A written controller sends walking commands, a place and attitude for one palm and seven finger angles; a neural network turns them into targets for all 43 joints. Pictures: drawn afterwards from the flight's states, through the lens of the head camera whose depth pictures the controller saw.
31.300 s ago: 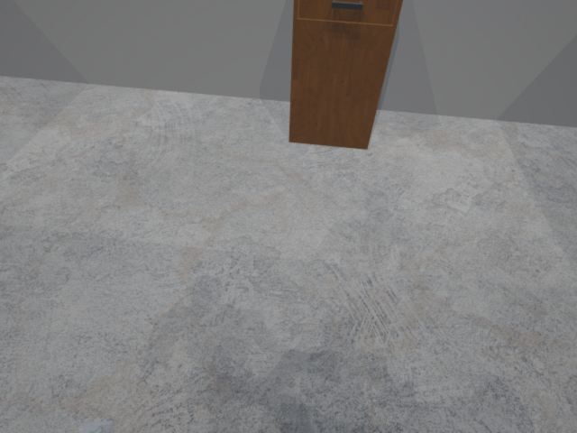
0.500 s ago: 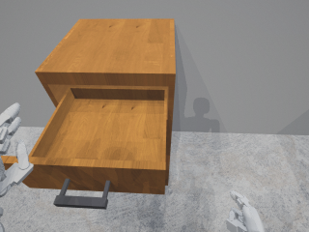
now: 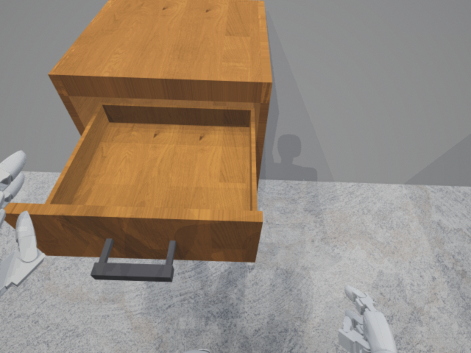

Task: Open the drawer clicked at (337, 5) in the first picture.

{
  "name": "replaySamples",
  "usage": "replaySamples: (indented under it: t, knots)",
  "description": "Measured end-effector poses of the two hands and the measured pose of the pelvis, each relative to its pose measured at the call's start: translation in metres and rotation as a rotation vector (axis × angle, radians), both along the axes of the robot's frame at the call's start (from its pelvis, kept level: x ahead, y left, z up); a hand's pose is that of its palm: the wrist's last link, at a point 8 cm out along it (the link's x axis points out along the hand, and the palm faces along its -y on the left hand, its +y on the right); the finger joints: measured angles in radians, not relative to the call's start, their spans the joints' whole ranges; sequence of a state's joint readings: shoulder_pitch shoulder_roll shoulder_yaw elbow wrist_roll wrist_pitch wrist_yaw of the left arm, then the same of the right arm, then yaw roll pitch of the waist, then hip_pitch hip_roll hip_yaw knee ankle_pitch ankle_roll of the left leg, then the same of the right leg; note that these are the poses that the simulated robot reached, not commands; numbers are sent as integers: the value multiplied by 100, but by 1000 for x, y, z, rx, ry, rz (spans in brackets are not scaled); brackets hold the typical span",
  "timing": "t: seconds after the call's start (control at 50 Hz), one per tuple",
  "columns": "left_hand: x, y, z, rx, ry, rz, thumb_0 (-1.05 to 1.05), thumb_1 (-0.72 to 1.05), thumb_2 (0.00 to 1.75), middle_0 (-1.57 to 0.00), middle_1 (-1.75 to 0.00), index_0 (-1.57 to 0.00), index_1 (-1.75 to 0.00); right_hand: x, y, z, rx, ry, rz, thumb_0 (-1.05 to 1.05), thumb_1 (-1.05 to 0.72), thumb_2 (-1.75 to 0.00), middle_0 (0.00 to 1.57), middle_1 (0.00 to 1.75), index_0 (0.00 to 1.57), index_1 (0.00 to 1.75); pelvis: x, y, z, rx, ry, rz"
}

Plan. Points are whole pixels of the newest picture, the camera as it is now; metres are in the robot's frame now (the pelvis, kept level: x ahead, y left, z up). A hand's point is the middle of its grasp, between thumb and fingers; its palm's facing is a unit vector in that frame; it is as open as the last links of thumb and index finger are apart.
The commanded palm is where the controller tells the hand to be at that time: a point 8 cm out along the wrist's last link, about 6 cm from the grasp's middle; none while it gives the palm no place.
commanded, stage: step back with the hand held close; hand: left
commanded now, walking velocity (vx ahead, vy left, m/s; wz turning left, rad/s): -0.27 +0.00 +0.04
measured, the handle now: (136, 259) +0.26 +0.19 +0.00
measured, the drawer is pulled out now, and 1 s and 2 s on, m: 0.30 0.30 0.30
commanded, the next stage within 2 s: stop stepping back and stand still in 0.54 s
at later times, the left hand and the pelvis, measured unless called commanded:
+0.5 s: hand (36, 323) +0.12 +0.20 +0.18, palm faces +0.21 -0.85 -0.48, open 7.4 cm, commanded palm +0.05 +0.26 +0.19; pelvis -0.09 -0.01 +0.00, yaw -4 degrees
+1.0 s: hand out of the picture -0.04 +0.21 +0.19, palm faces +0.36 -0.81 -0.46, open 7.4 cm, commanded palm -0.10 +0.26 +0.19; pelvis -0.22 -0.03 +0.01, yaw +1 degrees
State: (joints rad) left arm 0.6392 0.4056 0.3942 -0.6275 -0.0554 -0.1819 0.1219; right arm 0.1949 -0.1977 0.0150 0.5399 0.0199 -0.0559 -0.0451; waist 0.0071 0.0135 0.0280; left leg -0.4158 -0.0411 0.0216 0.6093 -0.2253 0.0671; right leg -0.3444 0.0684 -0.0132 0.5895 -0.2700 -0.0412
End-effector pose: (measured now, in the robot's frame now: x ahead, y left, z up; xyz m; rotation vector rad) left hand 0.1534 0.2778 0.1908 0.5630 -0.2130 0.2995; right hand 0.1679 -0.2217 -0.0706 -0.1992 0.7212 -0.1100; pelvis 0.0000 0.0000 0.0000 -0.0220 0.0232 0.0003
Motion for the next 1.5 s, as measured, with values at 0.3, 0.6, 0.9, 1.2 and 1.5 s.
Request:
replaySamples:
  t: [0.3,0.6,0.9,1.2,1.5]
  knots:
    - [-23,19,5,-2,-63,-29,2,89,90,-21,-30,-21,-30,-43,7,9,-57,21,-14,1,-90,-90,21,30,20,30,-33,13,4,-8,16,-12]
    - [-106,-49,11,36,2,-196,2,89,90,-21,-30,-22,-30,-128,-26,-2,28,-1,-11,1,-90,-90,21,30,20,30,-130,-27,2,-36,8,-33]
    - [-202,-26,-5,-78,-48,-4,2,89,90,-21,-30,-21,-30,-220,-57,21,-108,6,-60,2,-91,-90,20,30,19,30,-204,-24,7,43,-16,18]
    - [-266,-25,-9,-97,-61,66,2,89,90,-21,-30,-21,-30,-280,-26,-8,10,59,-2,1,-90,-90,21,30,20,30,-252,-27,3,18,-61,18]
    - [-264,-52,2,-38,-51,18,2,89,90,-21,-30,-21,-30,-297,-58,-12,9,92,-35,1,-90,-90,21,30,20,30,-259,-49,5,11,-50,24]
